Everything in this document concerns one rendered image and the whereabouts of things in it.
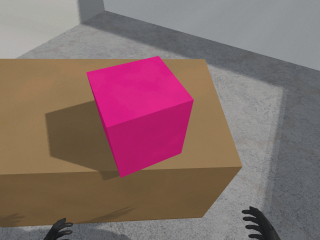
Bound pedestal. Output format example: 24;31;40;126
0;58;243;228

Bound carton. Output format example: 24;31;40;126
86;56;194;178

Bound robot right hand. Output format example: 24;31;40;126
242;206;281;240

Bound robot left hand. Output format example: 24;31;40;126
43;218;73;240

